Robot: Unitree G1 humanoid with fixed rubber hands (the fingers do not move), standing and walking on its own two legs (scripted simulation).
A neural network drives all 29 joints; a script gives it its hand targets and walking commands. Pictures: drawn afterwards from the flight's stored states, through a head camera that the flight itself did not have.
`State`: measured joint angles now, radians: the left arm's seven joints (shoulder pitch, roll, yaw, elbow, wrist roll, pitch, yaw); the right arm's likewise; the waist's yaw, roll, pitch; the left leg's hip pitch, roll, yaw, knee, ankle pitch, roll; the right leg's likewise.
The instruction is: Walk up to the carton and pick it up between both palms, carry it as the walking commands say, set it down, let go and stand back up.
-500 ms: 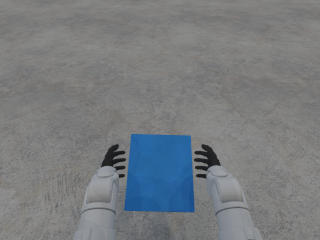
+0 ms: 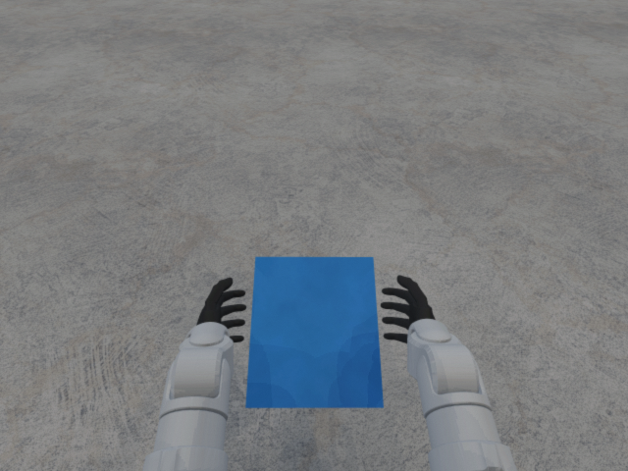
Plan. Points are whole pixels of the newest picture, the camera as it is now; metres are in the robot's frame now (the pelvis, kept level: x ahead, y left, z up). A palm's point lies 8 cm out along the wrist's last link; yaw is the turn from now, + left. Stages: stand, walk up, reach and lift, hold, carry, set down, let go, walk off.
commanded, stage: carry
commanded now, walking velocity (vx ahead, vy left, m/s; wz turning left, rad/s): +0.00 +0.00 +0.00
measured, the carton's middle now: (314, 334) +0.37 -0.01 -0.07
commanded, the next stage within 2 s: none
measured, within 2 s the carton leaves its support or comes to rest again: neither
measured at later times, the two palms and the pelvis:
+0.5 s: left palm (192, 333) +0.31 +0.15 +0.03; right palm (398, 330) +0.30 -0.12 +0.03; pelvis +0.01 +0.03 +0.00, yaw -1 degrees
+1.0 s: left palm (169, 303) +0.36 +0.19 +0.03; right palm (363, 299) +0.35 -0.08 +0.04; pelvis +0.06 +0.07 +0.00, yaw -1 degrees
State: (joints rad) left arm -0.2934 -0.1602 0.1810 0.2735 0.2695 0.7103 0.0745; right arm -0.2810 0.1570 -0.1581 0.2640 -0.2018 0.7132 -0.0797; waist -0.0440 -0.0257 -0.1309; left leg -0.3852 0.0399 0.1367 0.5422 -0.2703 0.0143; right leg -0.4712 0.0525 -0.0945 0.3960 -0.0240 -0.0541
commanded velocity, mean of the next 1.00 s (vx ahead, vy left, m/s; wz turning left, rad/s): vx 0.00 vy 0.00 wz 0.00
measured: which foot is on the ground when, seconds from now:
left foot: down 0.00-1.00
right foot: down 0.00-1.00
